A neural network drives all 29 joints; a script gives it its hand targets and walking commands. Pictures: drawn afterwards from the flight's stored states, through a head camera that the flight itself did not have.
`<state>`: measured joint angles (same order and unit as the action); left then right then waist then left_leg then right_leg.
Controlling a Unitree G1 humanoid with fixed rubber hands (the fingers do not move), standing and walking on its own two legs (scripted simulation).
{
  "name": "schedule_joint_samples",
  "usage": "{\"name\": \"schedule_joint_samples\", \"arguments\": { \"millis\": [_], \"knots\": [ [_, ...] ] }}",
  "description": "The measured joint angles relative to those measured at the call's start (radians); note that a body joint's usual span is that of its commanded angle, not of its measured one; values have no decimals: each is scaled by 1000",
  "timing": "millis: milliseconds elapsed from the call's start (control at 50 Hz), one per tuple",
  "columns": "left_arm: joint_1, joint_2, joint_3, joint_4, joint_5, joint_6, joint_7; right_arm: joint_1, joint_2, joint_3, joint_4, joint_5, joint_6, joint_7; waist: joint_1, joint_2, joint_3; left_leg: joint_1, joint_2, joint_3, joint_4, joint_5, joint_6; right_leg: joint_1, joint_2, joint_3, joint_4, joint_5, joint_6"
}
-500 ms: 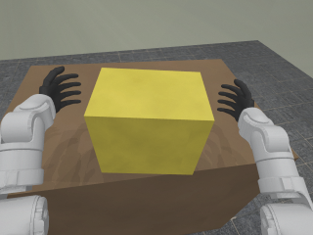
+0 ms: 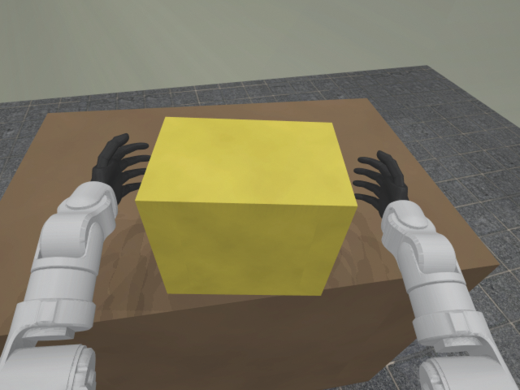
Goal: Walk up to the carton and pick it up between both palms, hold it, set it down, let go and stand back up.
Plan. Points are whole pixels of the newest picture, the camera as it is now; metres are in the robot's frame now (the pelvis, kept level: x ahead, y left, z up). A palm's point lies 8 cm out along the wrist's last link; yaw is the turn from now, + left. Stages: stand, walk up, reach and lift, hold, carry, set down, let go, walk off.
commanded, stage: reach and lift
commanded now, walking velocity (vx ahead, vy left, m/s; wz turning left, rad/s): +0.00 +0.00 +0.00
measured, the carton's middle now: (247, 210) +0.37 +0.00 +0.11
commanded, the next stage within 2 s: none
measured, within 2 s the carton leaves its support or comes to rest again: neither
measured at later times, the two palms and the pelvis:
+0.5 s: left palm (133, 191) +0.38 +0.16 +0.14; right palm (361, 201) +0.37 -0.18 +0.13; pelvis -0.02 +0.00 +0.00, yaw +1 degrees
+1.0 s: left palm (133, 192) +0.38 +0.16 +0.15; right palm (360, 201) +0.37 -0.18 +0.13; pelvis -0.01 +0.00 +0.00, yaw +1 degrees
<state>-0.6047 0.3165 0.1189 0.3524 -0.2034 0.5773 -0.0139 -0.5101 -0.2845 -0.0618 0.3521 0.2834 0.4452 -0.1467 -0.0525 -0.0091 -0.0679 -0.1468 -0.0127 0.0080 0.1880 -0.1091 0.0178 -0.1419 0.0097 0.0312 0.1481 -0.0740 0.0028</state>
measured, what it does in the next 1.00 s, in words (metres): stands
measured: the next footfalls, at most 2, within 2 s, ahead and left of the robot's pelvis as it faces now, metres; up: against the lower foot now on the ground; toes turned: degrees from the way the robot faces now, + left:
none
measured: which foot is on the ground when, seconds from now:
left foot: down 0.00-1.00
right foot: down 0.00-1.00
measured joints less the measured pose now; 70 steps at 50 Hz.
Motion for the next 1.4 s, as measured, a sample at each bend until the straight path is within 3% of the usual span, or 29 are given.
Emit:
{"name": "schedule_joint_samples", "arguments": {
  "millis": [320, 520, 1000, 1400],
  "knots": [
    [-46, -91, -39, 55, 57, -28, 46, -56, 80, -17, 88, -63, -32, -20, 12, -4, -3, -24, -7, -6, 6, 16, 5, -24, -6, -2, 13, 10, 5],
    [-86, -163, -20, 60, 124, 2, 87, -109, 144, -33, 131, -127, -49, -72, 16, -5, 20, -16, -12, -9, 8, 21, 7, -25, -11, -6, 36, 2, 6],
    [-64, -160, -19, 42, 123, -7, 78, -88, 150, -9, 122, -96, -71, -125, 14, -7, 34, 19, -7, -21, -7, 21, -1, 13, -5, -17, 22, -2, -3],
    [-60, -177, -16, 41, 143, -22, 82, -79, 144, -13, 127, -89, -86, -115, 11, -9, 30, 23, -11, -21, -19, 27, 3, 24, -9, -17, -5, 12, 2]
  ]
}}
